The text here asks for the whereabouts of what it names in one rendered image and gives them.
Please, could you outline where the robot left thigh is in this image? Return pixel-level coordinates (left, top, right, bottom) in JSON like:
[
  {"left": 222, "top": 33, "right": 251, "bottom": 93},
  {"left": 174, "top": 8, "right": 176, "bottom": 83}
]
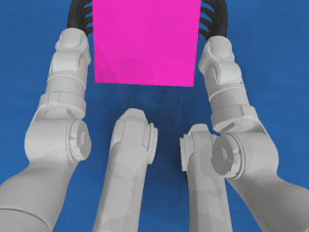
[{"left": 92, "top": 116, "right": 158, "bottom": 232}]

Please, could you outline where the robot right shin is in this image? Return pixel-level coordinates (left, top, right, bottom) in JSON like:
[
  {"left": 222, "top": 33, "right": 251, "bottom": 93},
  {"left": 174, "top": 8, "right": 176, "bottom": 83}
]
[{"left": 186, "top": 124, "right": 217, "bottom": 146}]

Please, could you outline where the robot left forearm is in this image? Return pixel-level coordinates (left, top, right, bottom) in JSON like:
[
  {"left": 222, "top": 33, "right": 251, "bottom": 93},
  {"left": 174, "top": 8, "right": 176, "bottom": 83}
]
[{"left": 24, "top": 28, "right": 92, "bottom": 158}]

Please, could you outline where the left robot upper arm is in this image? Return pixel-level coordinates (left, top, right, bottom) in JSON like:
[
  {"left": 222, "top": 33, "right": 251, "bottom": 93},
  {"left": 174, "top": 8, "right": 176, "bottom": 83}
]
[{"left": 0, "top": 117, "right": 92, "bottom": 232}]

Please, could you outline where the right robot upper arm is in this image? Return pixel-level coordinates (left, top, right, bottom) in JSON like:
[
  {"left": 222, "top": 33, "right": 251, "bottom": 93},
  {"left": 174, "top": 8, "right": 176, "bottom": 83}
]
[{"left": 211, "top": 131, "right": 309, "bottom": 232}]

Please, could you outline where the left robot hand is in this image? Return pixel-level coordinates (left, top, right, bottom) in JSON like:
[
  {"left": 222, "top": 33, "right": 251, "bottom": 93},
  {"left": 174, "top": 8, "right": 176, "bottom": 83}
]
[{"left": 67, "top": 0, "right": 94, "bottom": 37}]

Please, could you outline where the right robot hand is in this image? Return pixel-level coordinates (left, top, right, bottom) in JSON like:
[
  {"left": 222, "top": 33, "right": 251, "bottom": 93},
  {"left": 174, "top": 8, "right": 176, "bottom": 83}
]
[{"left": 198, "top": 0, "right": 228, "bottom": 41}]

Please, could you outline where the robot right forearm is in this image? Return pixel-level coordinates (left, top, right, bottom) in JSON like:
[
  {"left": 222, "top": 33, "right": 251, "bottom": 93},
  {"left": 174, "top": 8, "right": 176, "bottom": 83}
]
[{"left": 198, "top": 36, "right": 279, "bottom": 156}]

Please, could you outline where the carton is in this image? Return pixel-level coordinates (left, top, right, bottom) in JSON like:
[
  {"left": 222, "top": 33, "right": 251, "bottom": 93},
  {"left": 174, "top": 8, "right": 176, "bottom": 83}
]
[{"left": 92, "top": 0, "right": 201, "bottom": 87}]

